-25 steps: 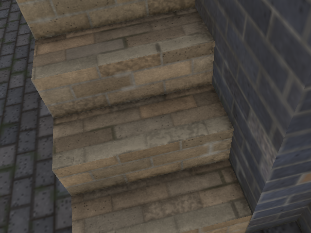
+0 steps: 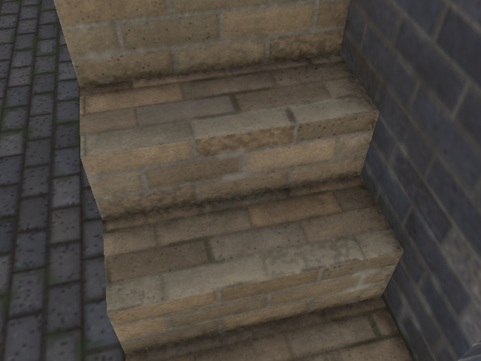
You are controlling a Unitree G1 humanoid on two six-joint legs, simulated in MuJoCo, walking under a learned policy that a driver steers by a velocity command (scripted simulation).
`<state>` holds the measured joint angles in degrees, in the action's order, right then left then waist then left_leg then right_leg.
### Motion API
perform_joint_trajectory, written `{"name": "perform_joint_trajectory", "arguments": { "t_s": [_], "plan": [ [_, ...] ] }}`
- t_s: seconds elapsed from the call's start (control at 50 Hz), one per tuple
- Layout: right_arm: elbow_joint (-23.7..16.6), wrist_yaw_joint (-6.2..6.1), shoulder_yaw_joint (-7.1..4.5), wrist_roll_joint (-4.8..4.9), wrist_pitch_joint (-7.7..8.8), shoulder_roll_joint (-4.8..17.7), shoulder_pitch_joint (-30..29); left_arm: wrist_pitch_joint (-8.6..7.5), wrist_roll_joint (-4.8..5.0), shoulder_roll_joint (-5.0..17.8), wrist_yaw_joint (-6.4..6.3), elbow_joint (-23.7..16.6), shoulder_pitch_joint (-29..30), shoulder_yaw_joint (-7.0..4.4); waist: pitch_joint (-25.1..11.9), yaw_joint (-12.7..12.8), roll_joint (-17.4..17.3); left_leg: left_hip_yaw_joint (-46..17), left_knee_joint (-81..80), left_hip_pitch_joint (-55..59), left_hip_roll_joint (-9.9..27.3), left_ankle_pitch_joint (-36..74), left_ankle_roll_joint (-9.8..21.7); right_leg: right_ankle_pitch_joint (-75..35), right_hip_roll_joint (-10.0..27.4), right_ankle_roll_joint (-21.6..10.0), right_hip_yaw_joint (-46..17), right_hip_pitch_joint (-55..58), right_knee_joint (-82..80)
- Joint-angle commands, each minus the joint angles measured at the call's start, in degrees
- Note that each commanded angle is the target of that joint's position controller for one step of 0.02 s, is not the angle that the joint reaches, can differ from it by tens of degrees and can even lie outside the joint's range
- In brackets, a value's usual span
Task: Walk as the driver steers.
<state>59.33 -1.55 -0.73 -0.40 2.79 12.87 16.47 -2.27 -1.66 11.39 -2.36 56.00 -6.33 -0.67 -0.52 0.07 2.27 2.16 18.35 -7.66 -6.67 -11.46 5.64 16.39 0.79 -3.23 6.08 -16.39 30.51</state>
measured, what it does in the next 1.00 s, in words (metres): walks ahead, turning right: right foot, then right foot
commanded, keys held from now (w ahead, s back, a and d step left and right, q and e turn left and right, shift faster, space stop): w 0.22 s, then w+e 0.66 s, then q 0.12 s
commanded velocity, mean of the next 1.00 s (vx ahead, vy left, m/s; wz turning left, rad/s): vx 0.39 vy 0.07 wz -0.30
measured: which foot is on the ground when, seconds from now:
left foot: down 0.00-0.94, up 0.96-1.00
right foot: up 0.00-0.00, down 0.02-0.40, up 0.42-0.94, down 0.96-1.00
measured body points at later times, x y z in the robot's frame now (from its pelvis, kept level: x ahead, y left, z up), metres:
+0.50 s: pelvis +0.04 +0.08 +0.00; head +0.05 +0.08 +0.45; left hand +0.15 +0.32 -0.14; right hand +0.11 -0.20 -0.13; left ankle +0.00 +0.10 -0.74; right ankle +0.00 -0.05 -0.69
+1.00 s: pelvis +0.10 +0.02 -0.02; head +0.11 +0.02 +0.43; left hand +0.30 +0.21 -0.15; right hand +0.08 -0.25 -0.16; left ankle +0.02 +0.12 -0.65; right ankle +0.11 -0.07 -0.75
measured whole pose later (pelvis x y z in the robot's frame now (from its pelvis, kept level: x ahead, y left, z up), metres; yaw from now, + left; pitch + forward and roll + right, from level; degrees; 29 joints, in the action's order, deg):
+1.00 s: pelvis +0.10 +0.02 -0.02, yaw -18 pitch +0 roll -1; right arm 57.1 -3.0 1.1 0.5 1.2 14.0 13.8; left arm -1.2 -2.8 11.6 -3.8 48.8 -8.6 -0.5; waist 0.6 1.7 0.1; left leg 6.2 70.6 -20.4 0.2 -28.5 3.7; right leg 15.0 -1.1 -4.1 7.0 -20.0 36.2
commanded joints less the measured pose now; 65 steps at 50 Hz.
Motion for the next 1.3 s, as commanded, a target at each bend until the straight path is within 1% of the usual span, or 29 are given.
{"name": "perform_joint_trajectory", "arguments": {
  "t_s": [0.02,0.04,0.06,0.08,0.12,0.14,0.16,0.22,0.4,0.42,0.46,0.5,0.56,0.68,0.8,0.86,0.9,0.92,0.94,0.96,0.98,1.0,1.02,1.04,1.08,1.16,1.2,1.24,1.3],
  "plan": [
    [-4.5,-0.41,0.32,1.85,1.04,5.0,-5.8,-1.47,-1.18,4.0,-1.68,-0.3,-7.4,-0.01,-6.8,6.3,-4.3,-10.9,4.2,-4.0,13.9,32.6,1.6,-12.5,6.6,-2.2,-6.9,18.9,-14.2],
    [-5.4,-0.07,0.38,2.11,1.24,5.0,-5.1,-1.55,-1.85,10.0,-1.85,-0.1,-8.5,-1.16,-5.7,4.3,2.9,-8.9,8.0,-11.7,10.1,20.0,-1.8,-18.6,15.0,-5.8,-18.3,21.7,-14.5],
    [-2.8,-0.19,0.35,1.36,0.25,5.3,-0.4,-1.05,-1.14,8.1,-1.59,0.2,-6.3,-0.73,-3.4,1.6,7.6,-7.8,7.6,-11.0,8.1,-1.0,-4.2,-24.4,21.4,-10.7,-23.7,17.7,-15.9],
    [-1.6,-0.35,0.37,0.68,-0.13,5.7,0.6,-1.08,-0.2,4.7,-1.41,-0.6,-2.9,0.19,-0.8,0.2,7.4,-7.8,7.5,-9.1,7.9,-7.2,-4.4,-22.6,21.9,-11.1,-22.8,14.3,-17.7],
    [-1.4,0.14,0.93,-0.76,-0.26,4.7,-1.7,-0.92,0.86,3.6,-0.74,-3.5,5.8,0.57,2.4,-3.4,4.3,-9.7,-5.3,0.1,7.9,3.5,-2.8,-14.9,12.7,-2.4,-13.4,6.6,-17.7],
    [-1.0,0.47,0.49,-1.46,-0.11,6.9,-1.8,-0.9,1.35,4.0,-0.6,-3.4,3.1,0.08,3.0,-1.5,2.2,-10.9,-5.8,2.8,8.8,8.6,-2.0,-11.6,9.2,0.2,-9.4,4.7,-16.8],
    [-0.8,0.63,0.11,-0.81,0.31,8.0,-2.7,-1.13,0.98,4.7,-0.16,-3.1,1.9,-0.25,2.9,-0.3,0.9,-11.3,-4.7,2.7,9.7,14.0,-1.4,-11.9,7.1,1.8,-7.0,6.2,-15.8],
    [-0.6,0.05,0.43,0.38,1.52,6.9,-3.6,-1.28,1.3,3.9,0.11,-2.6,1.1,-0.33,-0.8,0.8,-0.5,-12.2,-5.5,6.0,12.0,26.5,-1.3,-13.1,6.8,2.9,-6.1,9.0,-13.5],
    [-1.1,-0.92,0.56,-0.17,0.57,8.5,-4.7,1.38,2.19,4.6,0.23,-0.8,0.3,-0.36,-1.4,0.5,-4.7,-7.5,-5.4,11.2,13.8,36.4,-5.7,-4.0,5.1,3.6,-5.7,2.8,-5.3],
    [-4.0,-0.71,-0.27,-1.92,1.45,10.4,-3.8,1.84,5.05,4.8,-0.07,-0.6,3.2,-0.48,-1.7,-5.0,-3.5,-15.5,-7.2,19.4,18.5,27.6,-5.1,6.5,-1.0,2.5,-2.2,-9.3,5.7],
    [-2.4,-1.48,-1.76,-1.96,1.38,13.3,0.3,3.03,3.18,5.3,0.19,-1.8,2.8,-0.95,0.9,-3.3,-3.6,-17.4,-6.6,18.9,24.9,21.7,-3.1,10.5,2.4,0.5,-7.0,-21.2,27.5],
    [-3.9,-1.37,-1.48,-1.43,1.77,11.1,-2.8,2.89,1.63,5.7,0.79,-0.4,-1.1,-1.4,1.6,-0.1,-3.6,-11.6,-5.9,12.8,22.3,21.9,-2.4,3.8,4.0,-0.1,-8.9,-21.4,37.2],
    [-4.1,-1.26,-1.03,-0.96,3.14,10.4,-1.3,3.32,-0.66,6.5,0.61,0.3,-2.6,-2.37,0.6,0.1,-3.6,-6.6,-4.0,9.6,20.4,28.5,-1.5,-1.8,2.3,0.1,-6.5,-24.9,54.1],
    [-2.7,-0.75,-0.25,-2.17,2.63,10.4,3.5,4.71,-1.3,4.9,1.13,-3.4,1.8,-2.47,2.1,-0.5,-5.1,-1.1,0.0,10.0,20.0,34.1,-3.4,-6.3,0.5,0.8,-5.6,-34.2,58.2],
    [-2.7,-1.76,0.52,-1.25,3.42,10.1,2.4,5.2,-1.43,5.7,1.57,-8.8,6.1,-2.16,2.9,0.0,-7.0,1.8,-1.9,7.5,21.2,34.0,-2.5,-7.9,0.4,1.6,-4.2,-32.8,46.0],
    [-4.2,-1.78,0.14,-2.1,2.57,11.2,-2.2,5.21,-0.99,4.0,1.41,-9.1,3.3,-1.38,-0.2,2.3,-7.7,7.0,1.8,5.5,20.9,44.2,-2.5,-3.7,0.3,-0.1,-1.2,-21.1,36.2],
    [-5.0,-2.6,0.3,-0.56,0.47,11.1,-4.1,4.52,-1.59,5.0,1.1,-10.3,-2.5,-1.34,-3.2,5.6,-12.0,12.0,10.6,0.0,15.8,62.4,-0.3,6.7,-2.8,-0.4,2.1,-2.8,20.6],
    [-6.4,-2.58,0.26,0.16,-1.97,10.3,-7.1,3.75,-1.03,5.8,-0.72,-6.6,-17.2,-2.12,-7.3,10.9,-11.3,12.2,23.9,-1.3,15.2,67.1,2.0,-7.3,-3.4,-0.7,3.1,8.7,10.4],
    [-6.6,-2.47,0.45,2.94,-2.94,9.1,-10.3,1.93,-1.04,4.0,-1.72,-2.7,-26.9,-1.82,-7.9,15.9,-4.2,13.8,40.0,-8.0,11.8,40.6,0.6,-30.9,-2.0,-0.2,3.1,20.8,-11.7],
    [-5.9,-1.81,1.79,1.94,-2.4,3.4,-9.7,0.77,-1.06,4.0,-2.07,-1.4,-22.9,-0.94,-0.5,11.9,8.1,12.6,62.5,-26.6,5.6,-19.4,-0.2,-44.2,1.6,0.0,-0.7,25.2,-13.3],
    [-4.4,-1.49,3.1,1.38,-0.85,-4.4,5.1,-0.13,-2.37,9.7,-2.69,-3.0,-22.7,-1.33,-8.9,2.5,9.5,-6.0,83.6,-30.5,2.9,-23.5,-2.2,-98.1,22.4,-9.3,-24.9,23.5,1.0],
    [-4.8,0.19,3.03,0.58,-0.42,-3.2,4.8,0.98,0.15,9.1,-2.86,-6.0,-17.4,-0.67,-13.9,0.7,4.9,-14.2,79.4,-16.0,4.0,-20.0,-4.1,-87.5,24.7,-19.2,-17.1,8.1,-6.0],
    [-5.7,0.32,1.8,-0.84,-1.51,1.4,4.4,1.43,1.19,7.5,-2.62,-9.5,-4.0,0.01,-4.5,-5.3,3.0,-13.3,72.5,-14.0,7.8,-19.2,-6.4,-57.5,23.3,-19.3,-15.1,-6.0,-9.8],
    [-5.7,-0.37,0.26,-2.61,-2.86,5.5,1.7,1.78,1.29,4.7,-2.51,-12.2,5.2,0.79,2.0,-7.3,-2.3,-7.1,71.2,-12.9,7.3,-17.8,-8.6,-46.2,19.1,-16.0,-11.3,-13.2,-11.7],
    [-7.2,-2.19,-0.95,-4.04,-6.61,6.7,-0.1,1.42,0.97,5.8,-3.01,-12.7,4.9,0.7,1.9,-5.8,-2.0,-1.8,67.0,-12.7,5.5,-14.6,-10.4,-49.9,16.6,-14.3,-4.0,-12.0,-10.7],
    [-11.5,-3.38,-1.93,-1.75,-8.01,4.3,-2.2,1.64,0.15,8.8,-3.51,-11.7,-2.2,-0.93,-4.6,-1.8,5.5,-0.6,66.8,-17.6,5.4,-14.4,-10.1,-44.5,15.8,-14.4,-2.4,1.5,-8.3],
    [-12.4,-3.61,-2.91,-1.13,-8.86,5.7,-3.8,2.06,-0.76,8.9,-3.6,-12.7,-3.9,-1.49,-5.2,1.0,2.9,-0.9,61.9,-20.2,5.3,-15.8,-9.8,-37.7,19.7,-13.7,-5.9,6.3,-8.6],
    [-15.6,-2.6,-3.02,-2.64,-8.61,4.6,-7.4,2.11,-1.06,8.8,-4.09,-11.8,-7.1,-1.92,-6.3,3.0,1.5,-3.3,56.5,-23.0,7.1,-17.4,-9.0,-26.5,22.0,-13.7,-9.3,10.7,-10.1],
    [-16.5,-0.75,-2.42,-1.72,-7.5,2.6,-3.2,1.92,0.03,6.6,-4.41,-12.6,-0.6,-1.42,-6.8,-0.7,9.1,-2.5,32.4,-8.9,8.5,-18.5,-6.8,-17.4,16.5,-7.8,-2.2,4.8,-10.5]
  ]
}}
Keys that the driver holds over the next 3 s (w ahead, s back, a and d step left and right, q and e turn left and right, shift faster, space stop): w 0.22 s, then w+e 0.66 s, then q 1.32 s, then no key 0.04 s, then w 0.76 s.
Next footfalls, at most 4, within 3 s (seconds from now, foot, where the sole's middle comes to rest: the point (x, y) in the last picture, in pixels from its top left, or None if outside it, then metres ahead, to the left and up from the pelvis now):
0.02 right None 0.06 -0.08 -0.78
0.96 right None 0.15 -0.08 -0.78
1.40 left None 0.05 0.18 -0.78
1.96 right None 0.04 -0.04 -0.78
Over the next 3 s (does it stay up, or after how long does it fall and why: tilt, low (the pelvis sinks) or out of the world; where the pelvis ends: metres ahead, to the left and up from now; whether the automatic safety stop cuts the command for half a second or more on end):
stays up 0.08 0.06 0.00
